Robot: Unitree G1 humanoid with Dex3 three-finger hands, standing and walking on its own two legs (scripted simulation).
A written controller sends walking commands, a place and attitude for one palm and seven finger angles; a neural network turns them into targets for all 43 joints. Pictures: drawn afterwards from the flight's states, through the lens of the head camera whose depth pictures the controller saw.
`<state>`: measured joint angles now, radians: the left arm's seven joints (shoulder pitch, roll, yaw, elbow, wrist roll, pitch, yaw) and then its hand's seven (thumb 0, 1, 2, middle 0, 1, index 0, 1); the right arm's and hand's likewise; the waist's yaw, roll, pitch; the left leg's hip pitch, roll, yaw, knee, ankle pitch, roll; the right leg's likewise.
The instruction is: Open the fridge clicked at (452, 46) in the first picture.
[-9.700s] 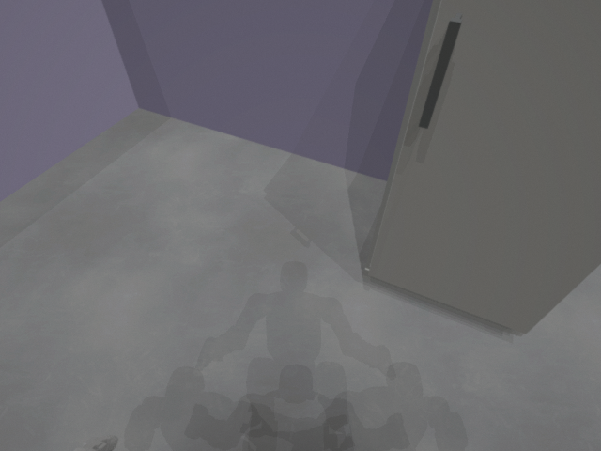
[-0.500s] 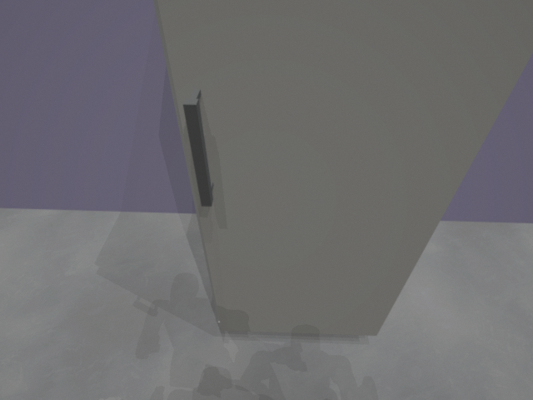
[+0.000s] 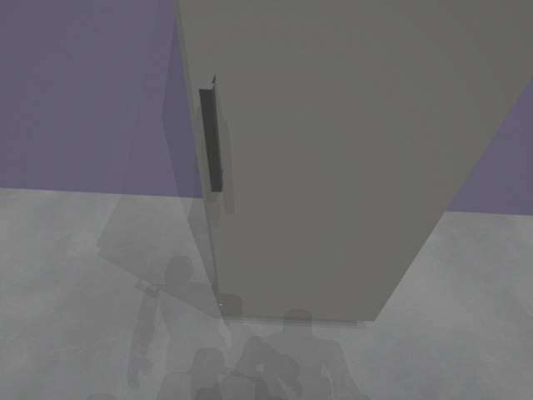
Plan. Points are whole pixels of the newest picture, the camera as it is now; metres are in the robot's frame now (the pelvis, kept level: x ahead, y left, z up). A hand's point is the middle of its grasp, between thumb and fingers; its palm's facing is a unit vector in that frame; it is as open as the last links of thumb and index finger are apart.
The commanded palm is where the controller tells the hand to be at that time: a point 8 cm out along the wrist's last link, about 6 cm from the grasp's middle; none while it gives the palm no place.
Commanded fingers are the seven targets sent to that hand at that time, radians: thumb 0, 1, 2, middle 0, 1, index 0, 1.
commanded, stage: come to a stop and stand still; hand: left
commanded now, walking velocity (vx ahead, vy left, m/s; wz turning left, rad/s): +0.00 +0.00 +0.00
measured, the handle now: (214, 137) +0.53 +0.13 +0.13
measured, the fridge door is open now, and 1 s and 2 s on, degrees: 0 0 0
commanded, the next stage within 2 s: look again from close up in 0.10 s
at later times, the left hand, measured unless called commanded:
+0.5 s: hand out of the picture +0.02 +0.24 -0.17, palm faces +0.00 -0.96 -0.28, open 7.4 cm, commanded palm none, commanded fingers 0.00 0.90 0.90 -0.20 -0.30 -0.20 -0.30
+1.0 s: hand out of the picture +0.08 +0.24 -0.16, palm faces -0.03 -0.95 -0.31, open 7.4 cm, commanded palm none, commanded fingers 0.00 0.90 0.90 -0.20 -0.30 -0.20 -0.30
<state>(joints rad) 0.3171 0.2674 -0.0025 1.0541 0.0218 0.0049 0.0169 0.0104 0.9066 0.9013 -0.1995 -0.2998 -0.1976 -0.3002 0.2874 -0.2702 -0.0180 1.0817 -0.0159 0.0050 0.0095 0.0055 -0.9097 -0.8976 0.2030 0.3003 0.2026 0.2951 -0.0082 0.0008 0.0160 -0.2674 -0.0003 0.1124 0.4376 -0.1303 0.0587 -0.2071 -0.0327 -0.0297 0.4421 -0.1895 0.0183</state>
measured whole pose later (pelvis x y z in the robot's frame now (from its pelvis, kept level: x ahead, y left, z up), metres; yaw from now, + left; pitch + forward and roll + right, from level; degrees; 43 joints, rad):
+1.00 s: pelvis +0.03 +0.00 +0.01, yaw +0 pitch -2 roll +0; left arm 0.20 0.31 0.00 1.07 0.02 -0.01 0.02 0.01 0.91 0.90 -0.20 -0.30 -0.20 -0.30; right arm 0.15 -0.31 -0.01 1.10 -0.01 -0.01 0.02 0.00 -0.91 -0.90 0.20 0.30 0.20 0.30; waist -0.01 -0.01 0.05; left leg -0.19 -0.03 0.11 0.34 -0.12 0.07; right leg -0.14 -0.05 -0.02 0.36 -0.19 0.04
